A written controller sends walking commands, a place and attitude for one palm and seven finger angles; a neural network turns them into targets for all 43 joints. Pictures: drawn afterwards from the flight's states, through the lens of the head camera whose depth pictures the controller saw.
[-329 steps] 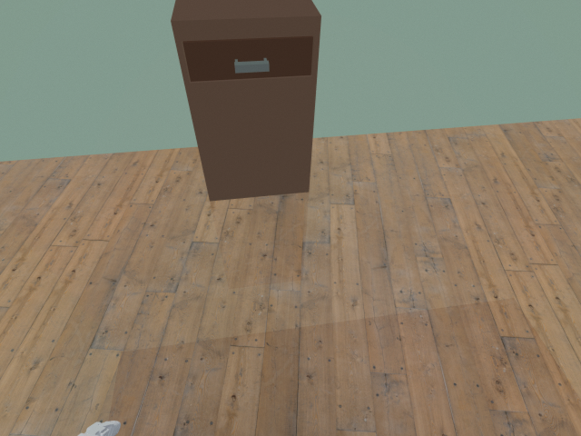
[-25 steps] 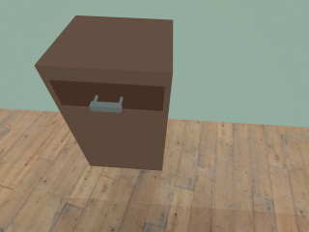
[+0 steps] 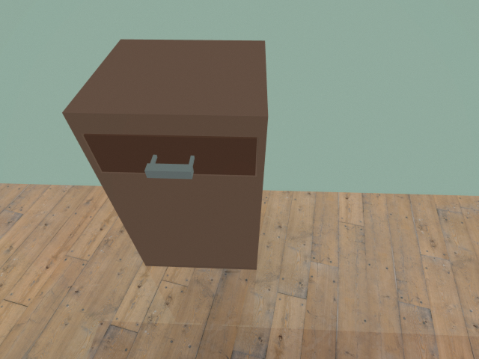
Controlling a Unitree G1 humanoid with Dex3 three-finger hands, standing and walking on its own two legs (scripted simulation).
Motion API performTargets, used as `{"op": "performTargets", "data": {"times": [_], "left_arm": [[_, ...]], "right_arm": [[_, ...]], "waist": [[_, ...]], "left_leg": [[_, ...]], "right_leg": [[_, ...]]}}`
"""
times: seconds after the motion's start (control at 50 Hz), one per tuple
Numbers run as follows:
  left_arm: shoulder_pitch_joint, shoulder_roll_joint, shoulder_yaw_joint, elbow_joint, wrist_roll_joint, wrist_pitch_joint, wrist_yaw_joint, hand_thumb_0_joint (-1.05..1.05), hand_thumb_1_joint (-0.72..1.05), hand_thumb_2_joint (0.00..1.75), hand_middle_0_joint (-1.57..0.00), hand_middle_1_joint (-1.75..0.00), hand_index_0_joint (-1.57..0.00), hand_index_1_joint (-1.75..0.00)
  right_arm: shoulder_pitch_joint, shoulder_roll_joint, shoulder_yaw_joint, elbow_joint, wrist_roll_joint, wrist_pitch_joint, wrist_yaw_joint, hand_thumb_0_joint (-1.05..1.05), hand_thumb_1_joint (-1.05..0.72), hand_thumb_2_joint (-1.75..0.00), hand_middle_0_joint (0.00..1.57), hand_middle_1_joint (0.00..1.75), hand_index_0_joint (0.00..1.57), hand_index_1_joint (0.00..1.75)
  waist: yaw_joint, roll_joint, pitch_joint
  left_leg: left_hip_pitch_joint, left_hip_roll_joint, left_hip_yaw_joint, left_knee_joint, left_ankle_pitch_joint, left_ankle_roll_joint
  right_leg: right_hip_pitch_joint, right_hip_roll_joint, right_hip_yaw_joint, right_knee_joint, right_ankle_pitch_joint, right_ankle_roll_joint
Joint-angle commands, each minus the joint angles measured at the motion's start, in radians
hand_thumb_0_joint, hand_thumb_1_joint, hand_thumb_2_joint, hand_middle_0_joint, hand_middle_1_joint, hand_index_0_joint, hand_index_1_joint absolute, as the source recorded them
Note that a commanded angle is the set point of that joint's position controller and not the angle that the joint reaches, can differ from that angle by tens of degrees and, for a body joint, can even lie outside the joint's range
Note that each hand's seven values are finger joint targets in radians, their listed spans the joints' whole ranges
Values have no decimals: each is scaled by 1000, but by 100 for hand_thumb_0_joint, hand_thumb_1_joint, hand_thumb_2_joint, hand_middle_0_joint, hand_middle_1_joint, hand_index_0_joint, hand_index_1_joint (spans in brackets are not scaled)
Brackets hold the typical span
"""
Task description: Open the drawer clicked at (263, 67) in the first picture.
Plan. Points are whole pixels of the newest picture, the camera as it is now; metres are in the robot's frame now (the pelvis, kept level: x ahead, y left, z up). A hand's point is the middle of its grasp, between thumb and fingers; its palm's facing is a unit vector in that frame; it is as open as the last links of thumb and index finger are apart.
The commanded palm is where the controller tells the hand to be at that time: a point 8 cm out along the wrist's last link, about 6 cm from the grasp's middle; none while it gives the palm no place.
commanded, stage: look again from close up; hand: left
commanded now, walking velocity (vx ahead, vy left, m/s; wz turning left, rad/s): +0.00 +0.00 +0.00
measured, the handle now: (171, 164) +0.60 +0.22 -0.08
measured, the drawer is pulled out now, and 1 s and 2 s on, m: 0.00 0.00 0.00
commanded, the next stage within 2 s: shuffle to correct the standing spot in 0.36 s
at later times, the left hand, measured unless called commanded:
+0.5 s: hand out of the picture +0.00 +0.18 -0.17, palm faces +0.03 -0.98 -0.18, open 7.3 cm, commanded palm none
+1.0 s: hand out of the picture +0.03 +0.17 -0.18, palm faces +0.10 -0.98 -0.15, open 7.3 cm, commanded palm none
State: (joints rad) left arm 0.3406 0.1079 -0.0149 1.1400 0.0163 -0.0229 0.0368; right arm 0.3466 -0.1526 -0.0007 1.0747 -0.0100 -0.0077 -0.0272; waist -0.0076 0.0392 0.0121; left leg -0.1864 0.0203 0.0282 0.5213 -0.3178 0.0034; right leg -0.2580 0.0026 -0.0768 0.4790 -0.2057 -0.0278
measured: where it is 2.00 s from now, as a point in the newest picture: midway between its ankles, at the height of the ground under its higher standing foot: outside the picture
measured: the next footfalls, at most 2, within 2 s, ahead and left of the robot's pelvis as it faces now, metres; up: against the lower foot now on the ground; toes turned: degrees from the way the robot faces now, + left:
none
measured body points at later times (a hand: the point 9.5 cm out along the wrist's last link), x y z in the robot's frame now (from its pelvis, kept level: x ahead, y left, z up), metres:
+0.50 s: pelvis +0.01 +0.02 +0.00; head +0.01 +0.01 +0.45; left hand +0.00 +0.23 -0.15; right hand -0.02 -0.19 -0.16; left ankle -0.02 +0.11 -0.74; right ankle +0.03 -0.11 -0.74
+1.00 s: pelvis +0.08 +0.02 +0.00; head +0.09 +0.02 +0.45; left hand +0.03 +0.22 -0.17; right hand +0.09 -0.20 -0.16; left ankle +0.02 +0.11 -0.74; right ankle +0.04 -0.11 -0.73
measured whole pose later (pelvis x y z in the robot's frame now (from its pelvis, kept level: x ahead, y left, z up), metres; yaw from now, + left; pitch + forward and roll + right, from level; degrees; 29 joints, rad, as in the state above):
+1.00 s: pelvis +0.08 +0.02 +0.00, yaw +1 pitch -1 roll +0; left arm 0.36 0.10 0.01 1.14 0.01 0.00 0.04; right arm 0.30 -0.14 0.01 1.10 -0.01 -0.04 -0.06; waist 0.03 -0.02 0.03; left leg -0.14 -0.02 0.09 0.51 -0.37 0.05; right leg -0.18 -0.05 -0.06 0.58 -0.36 0.00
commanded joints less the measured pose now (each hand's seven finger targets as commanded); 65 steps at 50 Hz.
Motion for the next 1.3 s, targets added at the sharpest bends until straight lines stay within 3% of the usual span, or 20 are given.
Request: {"op": "performTargets", "data": {"times": [0.0,0.16,0.44,0.54,0.62,0.68,0.74,0.78,0.8,0.82,0.84,0.86,0.88,0.9,0.94,1.0,1.08,1.16,1.24,1.28], "left_arm": [[11,112,22,-56,-5,-14,0,0,90,90,-20,-30,-20,-30],[37,95,15,-53,-8,-5,-2,0,90,90,-20,-30,-20,-30],[34,90,18,-46,-8,-5,-2,0,90,90,-20,-30,-20,-30],[38,89,28,-49,7,2,-14,0,90,90,-20,-30,-20,-30],[62,82,36,-52,13,-4,-23,0,90,90,-20,-30,-20,-30],[112,95,45,-40,10,-18,-24,0,90,90,-20,-30,-20,-30],[219,157,72,-8,6,-34,-14,0,90,90,-20,-30,-20,-30],[205,146,75,-15,12,-36,-2,0,90,90,-20,-30,-20,-30],[163,132,71,-26,14,-31,3,0,90,90,-20,-30,-20,-30],[92,124,65,-42,10,-23,4,0,90,90,-20,-30,-20,-30],[52,93,55,-54,3,-16,4,0,90,90,-20,-30,-20,-30],[64,54,41,-58,-9,-13,4,0,90,90,-20,-30,-20,-30],[87,38,33,-53,-18,-9,12,0,90,90,-20,-30,-20,-30],[95,45,34,-46,-12,1,17,0,90,90,-20,-30,-20,-30],[68,57,34,-43,-10,12,16,0,90,90,-20,-30,-20,-30],[87,73,40,-39,-6,14,14,0,90,90,-20,-30,-20,-30],[63,115,59,-78,-2,18,18,0,90,90,-20,-30,-20,-30],[28,123,66,-114,-1,24,15,0,90,90,-20,-30,-20,-30],[2,127,57,-131,-1,22,10,0,90,90,-20,-30,-20,-30],[-6,142,54,-133,0,17,7,0,90,90,-20,-30,-20,-30]], "right_arm": [[85,-52,5,-42,-5,-24,1,0,-90,-90,20,30,20,30],[90,-73,15,-33,-5,-35,-4,0,-90,-90,20,30,20,30],[84,-62,16,8,-4,-33,-8,0,-90,-90,20,30,20,30],[82,-81,4,15,-12,-22,-3,0,-90,-90,20,30,20,30],[74,-84,-3,5,-11,-25,-1,0,-90,-90,20,30,20,30],[71,-60,-1,-8,-10,-36,-1,0,-90,-90,20,30,20,30],[52,-23,0,-30,-10,-42,0,0,-90,-90,20,30,20,30],[-2,-21,3,-49,-8,-44,0,0,-90,-90,20,30,20,30],[12,-5,4,-39,-4,-41,-1,0,-90,-90,20,30,20,30],[60,11,9,-9,1,-40,-1,0,-90,-90,20,30,20,30],[128,1,10,27,2,-48,-2,0,-90,-90,20,30,20,30],[161,-62,0,44,-7,-58,-15,0,-90,-90,20,30,20,30],[148,-84,1,42,-3,-54,-27,0,-90,-90,20,30,20,30],[111,-90,0,33,3,-45,-29,0,-90,-90,20,30,20,30],[74,-85,-4,24,7,-34,-35,0,-90,-90,20,30,20,30],[38,-85,-14,5,10,-25,-41,0,-90,-90,20,30,20,30],[36,-102,-34,-18,5,-11,-42,0,-90,-90,20,30,20,30],[4,-103,-43,-37,-3,-1,-36,0,-90,-90,20,30,20,30],[-29,-74,-28,-47,-5,0,-25,0,-90,-90,20,30,20,30],[-32,-65,-23,-41,-4,-4,-18,0,-90,-90,20,30,20,30]], "waist": [[-10,-6,89],[15,-27,111],[9,-49,78],[9,5,127],[17,23,184],[29,-92,165],[50,-255,84],[53,-207,83],[30,-140,78],[-10,-118,67],[-28,-56,35],[-19,89,-6],[2,130,-50],[11,154,-39],[11,124,40],[19,1,49],[7,-37,-22],[10,-27,-52],[16,-57,-11],[14,-68,-31]], "left_leg": [[-130,79,-100,-149,63,37],[-161,79,-114,-220,67,46],[-80,71,-91,-204,139,45],[-129,86,-117,-238,-192,70],[-168,95,-138,-232,-235,93],[-192,41,-64,-89,-94,78],[-297,-30,55,189,-115,42],[-318,3,14,238,-192,35],[-243,16,11,154,-165,31],[-101,27,-1,-25,-49,26],[28,45,-37,-149,264,30],[111,155,-135,-106,716,67],[157,233,-162,-88,1033,119],[179,252,-134,-86,1111,139],[167,222,-112,-83,1182,126],[156,165,-71,-65,1024,84],[139,128,-41,-31,892,60],[117,133,-37,-31,761,61],[20,102,-37,-68,439,41],[20,87,-29,-75,387,32]], "right_leg": [[3,-98,122,-82,-87,-33],[77,-93,101,-48,25,-17],[85,-105,103,-59,79,-12],[26,-78,82,-9,-184,-29],[-3,-65,85,22,-209,-41],[53,-113,180,-28,-171,-70],[210,-287,385,-147,14,-162],[211,-326,380,-146,282,-210],[168,-316,313,-111,372,-198],[96,-263,208,-40,413,-149],[49,-163,110,74,393,-79],[0,-86,41,139,231,-13],[-2,-61,21,116,-38,17],[-10,-56,30,124,-162,23],[-30,-67,29,101,-144,24],[13,-81,55,21,148,16],[64,-114,69,79,430,9],[57,-111,86,95,390,-1],[77,-131,137,26,342,-23],[101,-149,146,11,391,-30]]}}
